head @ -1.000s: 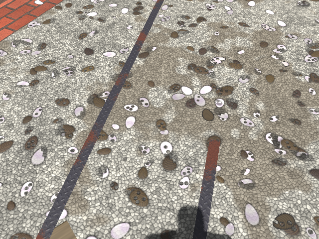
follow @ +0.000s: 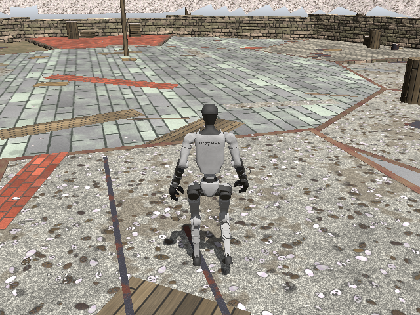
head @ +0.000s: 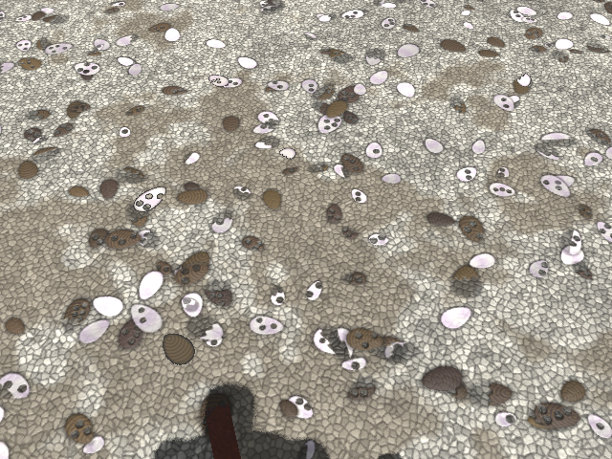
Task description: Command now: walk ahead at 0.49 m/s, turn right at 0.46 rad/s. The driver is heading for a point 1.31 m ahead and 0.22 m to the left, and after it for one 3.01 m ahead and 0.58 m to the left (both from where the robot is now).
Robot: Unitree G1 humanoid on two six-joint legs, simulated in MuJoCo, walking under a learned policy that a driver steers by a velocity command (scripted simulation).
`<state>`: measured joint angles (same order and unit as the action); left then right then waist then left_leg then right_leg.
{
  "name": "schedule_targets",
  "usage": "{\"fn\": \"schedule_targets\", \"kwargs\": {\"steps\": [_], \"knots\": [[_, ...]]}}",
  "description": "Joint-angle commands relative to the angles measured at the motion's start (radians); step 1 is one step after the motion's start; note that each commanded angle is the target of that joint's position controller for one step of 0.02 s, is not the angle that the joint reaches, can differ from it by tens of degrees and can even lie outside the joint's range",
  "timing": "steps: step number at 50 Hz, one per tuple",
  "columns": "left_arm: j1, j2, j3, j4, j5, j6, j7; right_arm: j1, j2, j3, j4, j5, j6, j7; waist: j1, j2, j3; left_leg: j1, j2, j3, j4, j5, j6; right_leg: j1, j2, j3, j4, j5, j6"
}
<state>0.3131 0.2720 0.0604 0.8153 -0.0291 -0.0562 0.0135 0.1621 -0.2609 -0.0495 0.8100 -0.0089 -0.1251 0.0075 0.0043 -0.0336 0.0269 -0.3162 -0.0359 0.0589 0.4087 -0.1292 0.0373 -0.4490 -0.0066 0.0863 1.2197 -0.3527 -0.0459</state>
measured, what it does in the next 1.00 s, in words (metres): walks ahead, turning left: right foot, then left foot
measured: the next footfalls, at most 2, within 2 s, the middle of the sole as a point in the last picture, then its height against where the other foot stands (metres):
right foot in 0.34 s outside the picture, level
left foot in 0.88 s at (255, 411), level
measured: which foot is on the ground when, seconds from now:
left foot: down 0.00-0.34, up 0.36-0.86, down 0.88-1.00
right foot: up 0.00-0.32, down 0.34-0.86, up 0.88-1.00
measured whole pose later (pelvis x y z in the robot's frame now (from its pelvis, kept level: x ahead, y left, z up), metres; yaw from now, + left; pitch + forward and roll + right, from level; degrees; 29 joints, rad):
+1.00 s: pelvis +0.50 +0.05 -0.01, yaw +24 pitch +2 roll -1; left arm 0.23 0.28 0.06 0.79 -0.01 -0.12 0.01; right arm 0.20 -0.28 -0.08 0.72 0.02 -0.05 0.04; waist 0.01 -0.01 0.06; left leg -0.39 -0.08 0.02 0.55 -0.19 0.10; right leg -0.41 -0.07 0.02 1.23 -0.40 0.00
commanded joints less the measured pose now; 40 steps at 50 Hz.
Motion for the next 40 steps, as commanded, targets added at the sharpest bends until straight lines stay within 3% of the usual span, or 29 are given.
{"fn": "schedule_targets", "kwargs": {"steps": [1, 4, 6, 9, 12, 14, 15, 16, 17, 18, 19, 20, 22, 23, 24, 28, 33, 38, 40], "knots": [[0.043, 0.019, 0.009, -0.070, -0.002, -0.001, -0.004, 0.047, -0.078, -0.020, -0.012, -0.001, -0.015, 0.009, 0.003, 0.102, -0.046, 0.150, 0.272, -0.274, -0.259, 0.014, 0.178, -0.163, -0.107, 0.034, -0.018, 0.053, -0.002], [-0.038, 0.011, -0.002, -0.111, 0.014, 0.001, -0.003, 0.078, -0.121, -0.034, 0.021, 0.008, -0.023, 0.014, 0.001, 0.074, -0.008, 0.150, 0.291, -0.213, -0.301, 0.101, 0.213, -0.233, -0.121, 0.035, -0.163, 0.124, 0.009], [-0.106, 0.014, -0.010, -0.136, 0.027, -0.012, -0.012, 0.092, -0.137, -0.034, 0.031, 0.018, -0.013, 0.011, -0.007, 0.064, -0.003, 0.162, 0.271, -0.178, -0.304, 0.139, 0.212, -0.237, -0.135, -0.006, -0.301, 0.230, 0.015], [-0.232, 0.008, -0.021, -0.166, 0.022, -0.033, -0.026, 0.134, -0.160, -0.033, 0.042, 0.033, 0.007, 0.008, -0.050, 0.077, 0.018, 0.129, 0.223, -0.122, -0.278, 0.152, 0.179, -0.146, -0.093, -0.068, -0.509, 0.337, 0.032], [-0.310, 0.035, -0.017, -0.199, 0.008, -0.044, -0.039, 0.204, -0.184, -0.035, 0.065, 0.042, 0.023, 0.006, -0.072, 0.105, 0.021, 0.182, 0.256, -0.167, -0.232, 0.103, 0.162, -0.099, -0.060, -0.073, -0.619, 0.324, 0.038], [-0.298, 0.070, -0.005, -0.206, 0.005, -0.054, -0.043, 0.208, -0.193, -0.036, 0.071, 0.045, 0.034, 0.002, -0.044, 0.126, 0.008, 0.218, 0.282, -0.209, -0.180, 0.071, 0.140, -0.036, -0.043, -0.068, -0.688, 0.282, 0.020], [-0.249, 0.087, 0.005, -0.193, 0.007, -0.058, -0.042, 0.197, -0.198, -0.036, 0.071, 0.045, 0.040, -0.001, -0.005, 0.130, -0.012, 0.211, 0.275, -0.207, -0.126, 0.098, 0.122, 0.051, -0.027, -0.081, -0.728, 0.272, 0.008], [-0.139, 0.125, 0.027, -0.160, 0.012, -0.059, -0.035, 0.198, -0.180, -0.028, 0.069, 0.039, 0.042, -0.002, 0.048, 0.118, -0.074, 0.181, 0.232, -0.179, -0.001, 0.193, 0.096, 0.218, -0.011, -0.091, -0.749, 0.255, -0.014], [0.032, 0.189, 0.053, -0.129, 0.027, -0.059, -0.022, 0.184, -0.123, -0.007, 0.049, 0.025, 0.038, -0.002, 0.127, 0.063, -0.198, 0.047, 0.168, -0.124, 0.259, 0.122, 0.054, 0.473, -0.129, 0.018, -0.733, 0.256, -0.067], [0.135, 0.288, 0.075, -0.121, 0.051, -0.046, -0.013, 0.259, -0.008, 0.024, 0.017, 0.016, 0.023, -0.003, 0.113, -0.194, -0.328, -0.312, 0.030, -0.033, 0.635, -0.272, -0.015, 0.801, -0.391, 0.390, -0.784, 0.179, -0.177], [0.170, 0.236, 0.062, -0.110, 0.050, -0.047, -0.019, 0.293, -0.054, 0.014, 0.025, 0.045, 0.011, -0.004, 0.117, -0.239, -0.393, -0.430, 0.024, -0.165, 0.839, -0.446, -0.014, 0.793, -0.447, 0.636, -0.893, 0.062, -0.240], [0.108, 0.162, 0.040, -0.113, 0.037, -0.051, -0.024, 0.243, -0.128, -0.010, 0.017, 0.066, 0.012, -0.006, 0.101, -0.158, -0.258, -0.497, 0.073, -0.192, 0.904, -0.375, -0.005, 0.693, -0.415, 0.499, -0.903, 0.048, -0.206], [-0.031, 0.080, 0.015, -0.118, 0.029, -0.056, -0.033, 0.160, -0.118, -0.017, 0.003, 0.046, 0.029, -0.012, 0.046, -0.079, -0.119, -0.451, 0.142, -0.164, 0.844, -0.219, -0.005, 0.467, -0.322, 0.253, -0.961, 0.150, -0.156], [-0.072, 0.054, 0.009, -0.114, 0.032, -0.061, -0.036, 0.160, -0.108, -0.024, 0.003, 0.040, 0.044, -0.012, 0.016, -0.091, -0.079, -0.406, 0.165, -0.171, 0.802, -0.171, -0.006, 0.391, -0.287, 0.166, -0.999, 0.207, -0.139], [-0.092, 0.051, 0.012, -0.105, 0.037, -0.067, -0.036, 0.170, -0.088, -0.023, 0.002, 0.042, 0.058, -0.007, -0.004, -0.095, -0.062, -0.363, 0.171, -0.167, 0.788, -0.137, -0.009, 0.341, -0.273, 0.108, -1.029, 0.256, -0.135], [-0.069, 0.082, 0.031, -0.062, 0.043, -0.079, -0.018, 0.120, -0.048, -0.022, -0.036, 0.036, 0.085, -0.001, -0.018, -0.029, -0.017, -0.411, 0.169, -0.180, 0.703, -0.021, -0.024, 0.330, -0.274, -0.046, -1.072, 0.431, -0.148], [-0.037, 0.129, 0.045, -0.028, 0.038, -0.065, 0.002, -0.038, -0.031, -0.012, -0.097, 0.028, 0.082, 0.028, 0.026, -0.017, 0.034, -0.404, 0.154, -0.117, 0.426, 0.173, -0.018, 0.361, -0.264, -0.190, -1.092, 0.406, -0.122], [0.024, 0.166, 0.059, 0.007, 0.016, -0.038, 0.005, -0.177, -0.038, -0.008, -0.174, 0.031, 0.082, 0.056, 0.067, -0.011, 0.079, -0.418, 0.140, -0.040, 0.286, 0.092, 0.024, 0.492, -0.302, -0.255, -1.042, 0.435, -0.096], [0.017, 0.189, 0.064, 0.010, 0.010, -0.025, 0.006, -0.177, -0.055, -0.017, -0.195, 0.032, 0.083, 0.063, 0.046, -0.030, 0.057, -0.353, 0.100, 0.011, 0.259, -0.003, 0.057, 0.528, -0.306, -0.286, -0.960, 0.645, -0.077]]}}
